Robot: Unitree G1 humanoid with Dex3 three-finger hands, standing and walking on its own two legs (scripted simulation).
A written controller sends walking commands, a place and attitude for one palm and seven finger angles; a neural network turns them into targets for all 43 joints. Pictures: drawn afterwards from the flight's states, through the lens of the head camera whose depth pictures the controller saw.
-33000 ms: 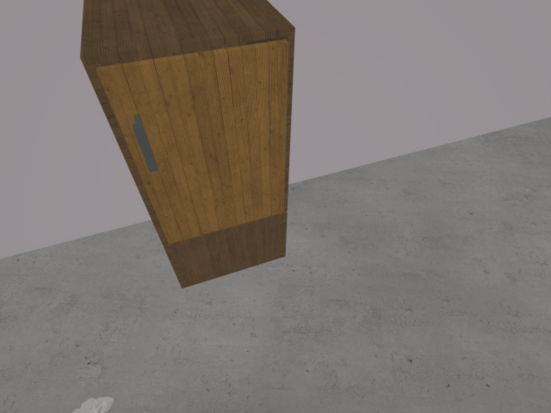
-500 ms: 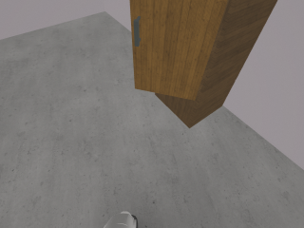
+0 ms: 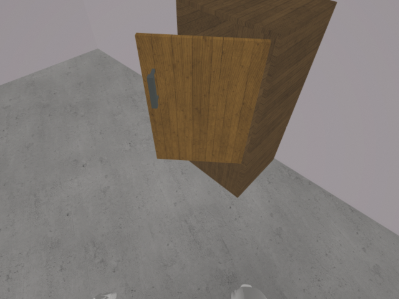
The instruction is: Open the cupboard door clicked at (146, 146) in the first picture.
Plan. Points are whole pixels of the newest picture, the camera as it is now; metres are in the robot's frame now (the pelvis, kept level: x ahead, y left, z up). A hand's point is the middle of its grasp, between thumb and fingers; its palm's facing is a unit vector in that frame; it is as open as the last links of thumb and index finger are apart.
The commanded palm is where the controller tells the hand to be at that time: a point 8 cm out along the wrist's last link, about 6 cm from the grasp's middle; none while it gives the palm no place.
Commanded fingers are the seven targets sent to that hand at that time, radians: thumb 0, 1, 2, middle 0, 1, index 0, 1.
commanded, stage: take the last steps up to it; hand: left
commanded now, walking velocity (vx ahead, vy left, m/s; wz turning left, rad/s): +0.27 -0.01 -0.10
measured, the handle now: (153, 88) +0.76 +0.18 -0.02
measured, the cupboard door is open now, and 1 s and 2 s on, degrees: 39 39 39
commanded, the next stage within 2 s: come to a stop and stand still in 0.28 s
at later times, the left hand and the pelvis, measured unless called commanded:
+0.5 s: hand (136, 281) +0.20 +0.16 -0.18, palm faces +0.01 -0.98 -0.19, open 7.2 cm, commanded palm none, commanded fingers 0.00 0.90 0.90 -0.20 -0.30 -0.20 -0.30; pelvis +0.16 -0.02 -0.01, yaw -2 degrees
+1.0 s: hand (133, 294) +0.17 +0.16 -0.17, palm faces -0.01 -0.96 -0.26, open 7.4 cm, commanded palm none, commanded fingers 0.00 0.90 0.90 -0.20 -0.30 -0.20 -0.30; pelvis +0.14 -0.03 -0.01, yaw -3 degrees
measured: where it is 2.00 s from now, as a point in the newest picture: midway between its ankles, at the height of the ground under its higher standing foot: outside the picture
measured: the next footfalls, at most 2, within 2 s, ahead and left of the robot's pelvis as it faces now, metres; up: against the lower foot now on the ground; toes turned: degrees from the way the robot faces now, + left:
right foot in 0.20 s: +0.15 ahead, -0.14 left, +0.00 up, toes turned -9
left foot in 0.52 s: +0.29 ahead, +0.09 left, +0.00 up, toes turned +3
